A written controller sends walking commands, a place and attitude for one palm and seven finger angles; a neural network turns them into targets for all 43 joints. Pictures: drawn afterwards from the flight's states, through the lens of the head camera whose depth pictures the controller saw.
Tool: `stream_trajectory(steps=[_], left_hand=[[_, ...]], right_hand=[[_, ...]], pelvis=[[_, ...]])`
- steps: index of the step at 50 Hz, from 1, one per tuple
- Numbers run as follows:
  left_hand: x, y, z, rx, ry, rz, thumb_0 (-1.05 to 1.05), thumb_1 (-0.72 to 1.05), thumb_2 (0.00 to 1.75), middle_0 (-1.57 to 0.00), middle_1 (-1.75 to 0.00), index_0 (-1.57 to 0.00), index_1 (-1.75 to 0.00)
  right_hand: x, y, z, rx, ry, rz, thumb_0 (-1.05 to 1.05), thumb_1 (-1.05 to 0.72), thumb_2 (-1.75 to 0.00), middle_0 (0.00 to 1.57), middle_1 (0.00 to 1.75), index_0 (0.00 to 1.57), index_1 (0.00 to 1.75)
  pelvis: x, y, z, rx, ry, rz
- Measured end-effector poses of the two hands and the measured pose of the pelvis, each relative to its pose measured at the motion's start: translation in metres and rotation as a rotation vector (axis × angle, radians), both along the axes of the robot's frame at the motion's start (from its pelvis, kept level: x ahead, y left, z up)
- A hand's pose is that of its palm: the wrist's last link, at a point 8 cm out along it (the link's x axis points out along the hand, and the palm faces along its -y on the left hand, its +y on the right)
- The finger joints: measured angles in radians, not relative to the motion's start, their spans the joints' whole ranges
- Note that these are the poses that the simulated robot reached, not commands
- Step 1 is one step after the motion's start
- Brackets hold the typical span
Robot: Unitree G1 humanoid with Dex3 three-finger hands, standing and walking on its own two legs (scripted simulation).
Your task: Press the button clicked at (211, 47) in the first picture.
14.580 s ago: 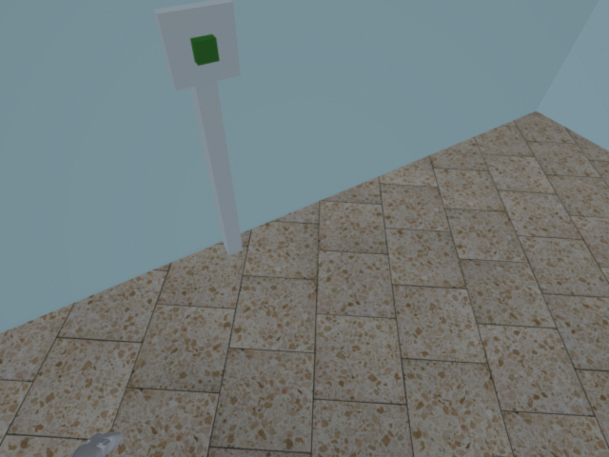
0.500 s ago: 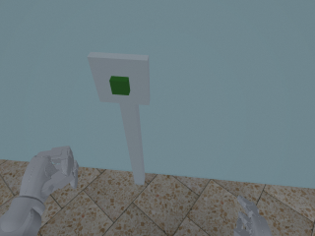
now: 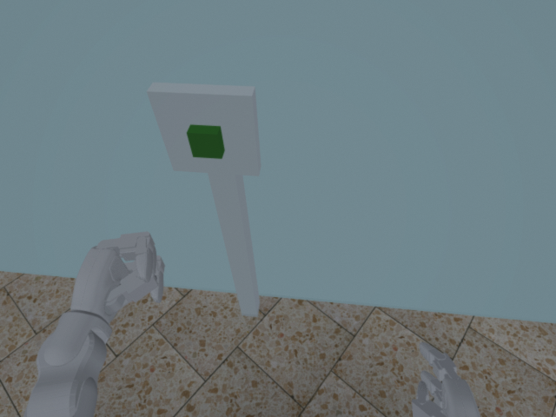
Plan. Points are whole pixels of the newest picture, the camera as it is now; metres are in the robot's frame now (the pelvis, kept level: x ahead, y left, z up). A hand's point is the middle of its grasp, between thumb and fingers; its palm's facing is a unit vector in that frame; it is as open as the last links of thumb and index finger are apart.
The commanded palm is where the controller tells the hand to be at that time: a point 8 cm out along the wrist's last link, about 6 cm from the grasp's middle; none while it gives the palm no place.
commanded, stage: aim a knuckle at the button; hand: left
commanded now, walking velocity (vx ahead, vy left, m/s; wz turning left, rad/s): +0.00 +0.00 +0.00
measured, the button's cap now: (206, 140) +0.54 +0.17 +0.10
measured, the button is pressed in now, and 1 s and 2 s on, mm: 0 0 0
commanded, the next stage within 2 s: press the button with the knuckle in 1.66 s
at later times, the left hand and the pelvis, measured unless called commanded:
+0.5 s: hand (192, 232) +0.35 +0.16 +0.08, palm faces -0.06 -1.00 -0.02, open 3.1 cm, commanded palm +0.34 +0.21 +0.08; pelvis +0.01 +0.01 +0.00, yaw -2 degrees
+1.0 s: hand (221, 196) +0.43 +0.13 +0.07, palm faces -0.05 -1.00 -0.03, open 3.1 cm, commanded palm +0.41 +0.18 +0.07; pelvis +0.00 +0.01 -0.01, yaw -2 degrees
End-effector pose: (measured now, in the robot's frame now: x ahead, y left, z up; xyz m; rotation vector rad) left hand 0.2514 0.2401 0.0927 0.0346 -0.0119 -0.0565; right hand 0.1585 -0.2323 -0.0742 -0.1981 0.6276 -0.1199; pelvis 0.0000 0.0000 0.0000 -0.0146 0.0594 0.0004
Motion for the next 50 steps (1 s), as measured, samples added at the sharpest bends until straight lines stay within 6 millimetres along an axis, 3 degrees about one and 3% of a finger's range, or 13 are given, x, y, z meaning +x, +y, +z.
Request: stream_trajectory(steps=[6, 14, 21, 29, 50], left_hand=[[0.030, -0.008, -0.002, -0.002, 0.006, -0.009, 0.01, 0.90, 0.90, -1.30, -1.50, -1.30, -1.50], [0.048, -0.004, -0.002, -0.005, -0.005, 0.031, 0.01, 0.90, 0.90, -1.30, -1.50, -1.30, -1.50], [0.067, -0.022, -0.015, -0.016, 0.019, -0.009, 0.01, 0.90, 0.90, -1.30, -1.50, -1.30, -1.50], [0.102, -0.037, -0.007, -0.012, -0.028, -0.003, 0.01, 0.90, 0.90, -1.30, -1.50, -1.30, -1.50], [0.163, -0.060, -0.017, -0.004, 0.006, 0.008, 0.01, 0.90, 0.90, -1.30, -1.50, -1.30, -1.50]], right_hand=[[-0.012, -0.007, -0.002, 0.002, 0.041, -0.047, 0.02, -0.90, -0.90, 0.21, 0.30, 0.20, 0.30], [-0.020, -0.014, -0.006, 0.000, 0.093, -0.074, 0.02, -0.90, -0.90, 0.20, 0.30, 0.20, 0.30], [-0.020, -0.011, -0.013, -0.009, 0.136, -0.071, 0.02, -0.90, -0.90, 0.20, 0.30, 0.20, 0.30], [-0.027, -0.004, -0.020, 0.014, 0.183, -0.077, 0.01, -0.90, -0.90, 0.20, 0.30, 0.20, 0.30], [-0.094, -0.018, -0.043, 0.009, 0.410, -0.160, 0.01, -0.90, -0.90, 0.20, 0.30, 0.20, 0.30]], pelvis=[[0.005, -0.001, 0.001, 0.011, 0.013, -0.024], [0.012, 0.001, 0.002, 0.013, 0.024, -0.033], [0.010, 0.005, 0.000, 0.011, 0.039, -0.028], [0.011, 0.007, -0.002, 0.013, 0.058, -0.035], [0.003, 0.006, -0.010, 0.009, 0.114, -0.042]])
